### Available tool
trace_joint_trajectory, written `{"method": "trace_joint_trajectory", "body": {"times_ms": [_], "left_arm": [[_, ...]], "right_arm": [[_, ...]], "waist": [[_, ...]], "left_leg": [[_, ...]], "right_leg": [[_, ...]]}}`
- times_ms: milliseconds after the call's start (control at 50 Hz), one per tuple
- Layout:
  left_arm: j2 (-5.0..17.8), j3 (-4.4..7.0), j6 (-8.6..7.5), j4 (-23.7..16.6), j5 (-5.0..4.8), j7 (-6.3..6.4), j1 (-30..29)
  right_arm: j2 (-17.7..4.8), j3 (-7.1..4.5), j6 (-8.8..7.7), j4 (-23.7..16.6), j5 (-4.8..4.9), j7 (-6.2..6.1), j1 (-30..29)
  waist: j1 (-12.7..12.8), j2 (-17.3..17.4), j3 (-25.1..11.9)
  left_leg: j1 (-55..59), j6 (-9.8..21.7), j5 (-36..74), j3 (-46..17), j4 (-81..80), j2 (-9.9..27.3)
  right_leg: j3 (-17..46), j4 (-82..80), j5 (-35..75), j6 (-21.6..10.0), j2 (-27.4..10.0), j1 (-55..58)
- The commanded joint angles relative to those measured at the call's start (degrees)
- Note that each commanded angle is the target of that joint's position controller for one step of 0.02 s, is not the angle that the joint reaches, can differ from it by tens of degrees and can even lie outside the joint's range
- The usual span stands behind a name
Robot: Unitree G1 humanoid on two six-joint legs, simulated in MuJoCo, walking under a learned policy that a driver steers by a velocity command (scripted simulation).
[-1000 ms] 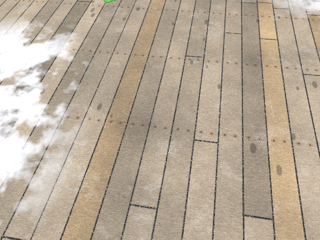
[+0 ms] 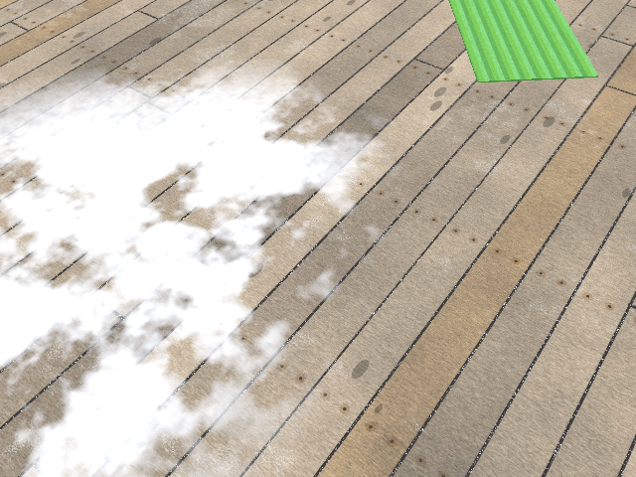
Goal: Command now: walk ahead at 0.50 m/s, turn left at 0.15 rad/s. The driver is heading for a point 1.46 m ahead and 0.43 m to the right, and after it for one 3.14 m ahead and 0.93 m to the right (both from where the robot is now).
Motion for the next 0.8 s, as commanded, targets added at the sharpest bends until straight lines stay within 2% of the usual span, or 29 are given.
{"method": "trace_joint_trajectory", "body": {"times_ms": [20,40,100,140,180,220,260,280,300,320,340,360,380,400,420,440,480,500,540,600,620,680,720,760,800], "left_arm": [[7.9,1.55,-1.00,-2.8,-0.69,0.40,-0.6],[9.7,1.98,-0.68,-2.5,-0.71,0.60,-0.7],[10.2,2.05,-0.05,-1.8,-1.24,0.93,0.9],[10.6,2.08,0.34,-0.6,-1.65,0.97,4.0],[10.4,1.92,0.90,0.5,-1.88,0.98,6.3],[11.2,2.11,1.46,1.2,-1.83,1.07,7.0],[12.5,2.43,2.13,1.4,-1.97,1.36,5.9],[12.4,2.35,2.37,1.3,-2.15,1.53,5.0],[10.9,1.72,2.42,0.7,-1.70,1.69,4.7],[7.3,0.24,2.03,-1.3,0.38,1.76,5.1],[2.8,-1.10,0.63,-1.5,-0.99,1.29,11.0],[9.5,0.45,-0.40,-1.3,-2.15,0.93,7.3],[10.6,0.80,-0.89,-3.0,-2.93,0.63,1.7],[9.5,0.66,-0.83,-3.3,-2.40,0.82,-0.5],[9.1,0.95,-0.37,-3.4,-1.26,1.05,-1.3],[8.3,0.89,0.15,-3.3,-1.12,0.89,0.0],[6.3,0.56,1.45,-2.8,-1.29,0.93,1.1],[5.6,0.44,2.04,-3.0,-1.26,1.08,0.5],[5.1,0.12,2.32,-4.2,-1.08,0.91,-2.9],[4.9,0.21,2.25,-5.0,-1.36,0.37,-6.8],[4.2,-0.25,2.07,-5.8,-1.45,0.00,-8.6],[4.4,-0.34,1.91,-8.2,-1.46,-0.72,-14.6],[4.3,-0.40,2.08,-10.0,-1.62,-1.26,-16.7],[4.9,-0.20,2.14,-11.4,-1.43,-2.03,-16.9],[6.9,0.98,2.28,-11.5,-1.27,-2.35,-13.1]], "right_arm": [[-2.9,-0.58,-0.81,-4.8,-0.79,-0.02,-2.6],[-1.8,-0.17,-0.97,-5.4,-0.52,0.12,-3.7],[-1.2,0.48,-1.31,-6.3,-0.22,0.74,-8.8],[-1.3,0.55,-1.48,-7.3,0.13,1.14,-12.8],[-1.6,0.53,-1.64,-8.4,0.38,1.68,-15.7],[-2.2,0.42,-1.87,-9.5,0.54,2.18,-17.4],[-4.0,-0.27,-2.15,-9.1,0.37,2.46,-14.3],[-5.8,-1.27,-2.16,-7.4,0.03,2.25,-8.5],[-8.7,-2.66,-2.03,-4.8,-0.31,1.76,0.4],[-13.5,-3.82,-1.56,-3.3,-1.01,0.96,10.8],[-15.0,-3.81,-1.24,-2.5,-0.53,1.35,10.7],[-10.0,-2.50,-1.10,-3.0,-0.06,1.51,9.1],[-7.8,-1.73,-1.18,-3.4,-0.19,1.34,5.9],[-7.0,-1.33,-1.31,-3.6,-0.65,1.52,2.4],[-5.5,-0.89,-1.50,-3.9,-1.02,1.70,-0.2],[-5.5,-0.85,-1.72,-3.9,-1.38,1.75,-1.3],[-5.4,-1.04,-2.39,-3.1,-0.95,1.78,-2.1],[-6.1,-1.28,-2.68,-2.6,-1.15,1.56,-2.0],[-7.3,-1.71,-2.97,-1.4,-1.23,1.13,-1.2],[-7.5,-1.67,-2.95,-0.2,-1.58,0.61,0.0],[-8.4,-1.89,-2.93,0.1,-1.41,0.52,0.2],[-8.4,-2.05,-2.45,2.1,-0.75,0.22,3.6],[-9.1,-2.32,-1.86,3.2,-0.51,0.12,4.9],[-9.7,-2.60,-0.86,3.6,-0.06,-0.18,4.3],[-11.3,-3.06,0.15,3.2,0.11,-0.90,3.2]], "waist": [[-0.3,-6.6,0.3],[-0.7,-7.6,-0.2],[1.1,-6.2,0.7],[2.9,-6.4,1.4],[3.7,-6.3,2.2],[3.3,-7.3,2.7],[0.4,-8.2,1.0],[-3.1,-7.7,-2.5],[-7.0,-6.6,-8.5],[-10.0,2.9,-17.5],[-6.2,17.8,-23.4],[-8.0,9.5,-18.0],[-7.6,6.5,-10.8],[-5.6,1.3,-6.4],[-4.0,0.3,-3.8],[-2.1,2.4,-3.1],[-0.5,2.2,-2.4],[-0.2,1.6,-1.7],[-0.9,1.3,0.2],[-2.4,0.0,0.8],[-3.1,0.7,1.8],[-5.8,-0.6,3.5],[-6.5,-0.2,3.9],[-5.6,0.8,4.0],[-2.9,3.1,0.1]], "left_leg": [[-8.1,-1.1,5.3,-0.9,-7.1,3.7],[-7.9,-1.3,8.9,-0.4,-11.7,3.8],[-4.1,-1.9,17.6,1.2,-22.2,2.8],[-2.3,-2.1,21.1,2.4,-26.7,1.5],[-2.9,-1.5,20.8,2.5,-29.7,0.7],[-2.7,-0.1,17.3,2.4,-31.3,0.2],[3.0,1.7,14.2,3.3,-34.0,-1.2],[11.8,3.1,14.9,4.8,-35.9,-2.7],[25.7,5.0,16.3,3.5,-34.7,-1.3],[43.1,9.1,19.1,-11.8,-32.6,11.8],[55.7,18.2,7.4,-37.2,-41.0,21.3],[51.8,16.2,0.4,-35.6,-43.6,19.1],[44.8,13.8,2.4,-26.9,-44.2,16.6],[36.7,12.7,7.9,-21.3,-46.0,14.1],[30.8,12.2,11.9,-17.7,-47.9,12.3],[27.0,12.6,16.5,-15.6,-49.1,11.9],[22.8,13.0,17.6,-11.7,-52.2,11.3],[21.8,13.1,17.4,-9.5,-53.6,11.3],[21.5,12.7,20.0,-5.1,-54.9,11.3],[22.9,9.9,20.4,1.6,-55.9,9.3],[22.4,9.8,21.0,3.4,-56.0,9.9],[27.5,8.0,20.3,6.6,-55.4,10.1],[32.4,7.7,21.7,6.6,-53.9,12.2],[36.6,6.5,30.0,8.2,-49.8,13.4],[38.4,4.4,49.5,10.4,-41.0,12.8]], "right_leg": [[13.9,-13.2,11.2,-10.7,-14.8,5.6],[12.7,-13.4,11.2,-10.5,-15.0,6.0],[7.4,-13.9,13.2,-9.3,-13.2,5.0],[6.6,-13.6,11.7,-8.6,-13.2,6.1],[6.8,-12.4,12.3,-8.2,-14.5,9.6],[8.1,-10.7,14.7,-7.8,-16.6,12.8],[7.3,-6.0,23.6,-6.4,-17.1,15.0],[5.1,0.4,32.3,-5.1,-15.3,14.2],[2.6,11.3,32.8,-3.2,-12.5,8.9],[-0.3,31.0,12.1,-0.8,-8.3,-4.4],[2.4,47.7,-21.7,1.5,0.2,-23.9],[7.3,52.8,-21.9,0.9,-3.6,-30.5],[6.0,52.4,-17.1,0.2,-6.0,-32.6],[4.9,49.2,-12.4,0.5,-8.4,-30.5],[4.9,45.5,-9.5,0.8,-9.8,-28.1],[5.2,44.0,-8.2,1.3,-10.7,-24.8],[5.0,40.6,-6.6,2.2,-11.3,-22.7],[5.0,39.2,-4.2,2.6,-11.3,-23.6],[5.6,33.0,2.0,3.4,-11.6,-25.6],[5.2,24.4,12.7,2.8,-9.6,-24.8],[4.6,20.8,14.7,2.6,-9.5,-23.5],[2.5,15.0,16.7,1.5,-7.9,-24.4],[2.3,13.5,13.8,0.4,-7.7,-26.2],[0.7,11.9,7.6,-1.2,-6.7,-26.2],[-3.4,12.0,1.8,-3.1,-2.7,-18.6]]}}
